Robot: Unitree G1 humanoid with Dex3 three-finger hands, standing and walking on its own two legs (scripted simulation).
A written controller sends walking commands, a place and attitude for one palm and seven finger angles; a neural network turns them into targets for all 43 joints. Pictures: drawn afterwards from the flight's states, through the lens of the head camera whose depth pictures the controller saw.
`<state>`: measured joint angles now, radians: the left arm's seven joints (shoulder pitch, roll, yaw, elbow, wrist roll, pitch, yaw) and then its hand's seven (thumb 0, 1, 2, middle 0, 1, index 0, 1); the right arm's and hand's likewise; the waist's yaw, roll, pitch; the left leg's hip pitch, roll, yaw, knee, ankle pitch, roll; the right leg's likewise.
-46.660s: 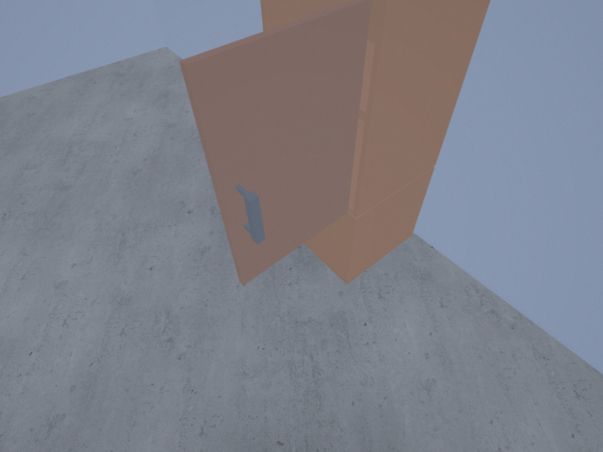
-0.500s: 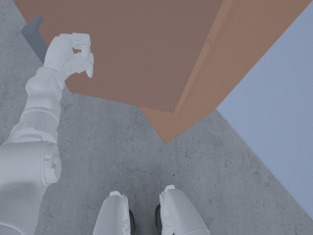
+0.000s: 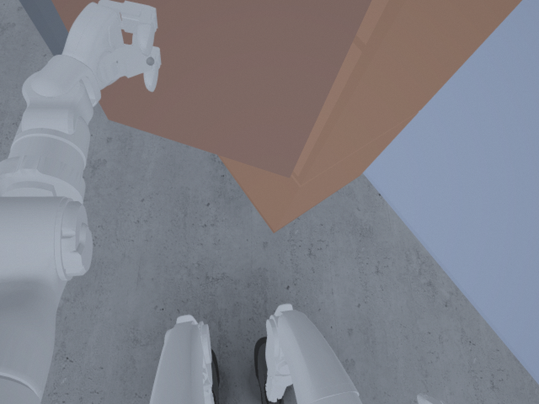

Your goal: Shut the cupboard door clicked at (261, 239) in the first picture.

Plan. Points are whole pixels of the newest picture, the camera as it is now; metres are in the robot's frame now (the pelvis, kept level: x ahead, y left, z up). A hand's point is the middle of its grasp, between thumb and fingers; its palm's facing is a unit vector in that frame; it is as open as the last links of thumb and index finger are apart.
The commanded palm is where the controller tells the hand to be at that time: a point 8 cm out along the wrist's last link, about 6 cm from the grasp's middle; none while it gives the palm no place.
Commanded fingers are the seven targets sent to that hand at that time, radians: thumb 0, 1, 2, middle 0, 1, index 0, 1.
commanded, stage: pull the fist back off the door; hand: left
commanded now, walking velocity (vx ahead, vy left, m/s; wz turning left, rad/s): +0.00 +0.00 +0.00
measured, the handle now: (61, 21) +0.62 +0.21 +0.08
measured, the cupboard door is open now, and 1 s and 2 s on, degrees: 38 35 35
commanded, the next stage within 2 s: draw the hand back to the body in 0.86 s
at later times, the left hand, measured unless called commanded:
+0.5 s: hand (164, 65) +0.54 +0.09 +0.09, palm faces +0.08 -1.00 -0.02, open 3.1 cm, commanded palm +0.50 +0.13 +0.08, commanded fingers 0.00 0.90 0.90 -1.30 -1.50 -1.30 -1.50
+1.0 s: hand (165, 104) +0.49 +0.09 +0.08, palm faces +0.05 -1.00 -0.06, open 3.1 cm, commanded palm +0.45 +0.14 +0.09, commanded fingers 0.00 0.90 0.90 -1.30 -1.50 -1.30 -1.50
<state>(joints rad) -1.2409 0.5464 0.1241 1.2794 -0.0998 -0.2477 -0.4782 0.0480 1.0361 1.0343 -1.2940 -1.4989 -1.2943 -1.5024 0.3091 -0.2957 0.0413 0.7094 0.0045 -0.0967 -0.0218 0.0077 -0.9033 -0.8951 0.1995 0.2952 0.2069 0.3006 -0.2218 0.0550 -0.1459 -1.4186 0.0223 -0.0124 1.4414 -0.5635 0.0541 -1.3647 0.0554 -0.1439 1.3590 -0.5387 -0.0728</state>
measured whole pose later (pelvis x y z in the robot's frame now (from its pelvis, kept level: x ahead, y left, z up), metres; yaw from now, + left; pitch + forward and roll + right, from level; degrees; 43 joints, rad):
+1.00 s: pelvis +0.02 -0.01 +0.04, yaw +2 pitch +24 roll +0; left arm -0.77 0.18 0.16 1.10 -0.01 -0.56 0.11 0.01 0.90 0.90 -1.30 -1.50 -1.30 -1.50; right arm 0.24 -0.24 -0.02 0.63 -0.03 0.05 0.07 0.01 -0.91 -0.90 0.20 0.29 0.20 0.30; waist -0.12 0.03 -0.18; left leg -1.14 0.00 0.04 1.25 -0.54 0.04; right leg -1.13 0.04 -0.08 1.23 -0.54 -0.07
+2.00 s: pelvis +0.06 +0.03 +0.16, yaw +3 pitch -2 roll -1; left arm 0.36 0.33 0.16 -0.28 -0.08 0.02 0.08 0.01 0.90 0.90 -0.68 -0.82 -0.68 -0.83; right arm 0.19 -0.21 0.07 0.55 0.04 0.01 -0.05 0.02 -0.90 -0.90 0.20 0.30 0.21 0.30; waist 0.05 0.08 -0.02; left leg -0.15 -0.06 0.04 0.46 -0.28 0.08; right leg -0.12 0.01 -0.03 0.42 -0.26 0.00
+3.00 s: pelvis +0.05 +0.01 +0.15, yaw +1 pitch +1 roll +0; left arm 0.55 0.41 0.37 -0.42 -0.08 -0.14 0.11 0.01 0.89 0.90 -0.21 -0.30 -0.21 -0.30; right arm 0.18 -0.26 -0.02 0.59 0.03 0.03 -0.08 0.02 -0.90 -0.90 0.20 0.30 0.21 0.30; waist 0.01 0.07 -0.02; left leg -0.25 -0.04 0.06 0.51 -0.28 0.06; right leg -0.25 0.03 -0.02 0.50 -0.27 -0.02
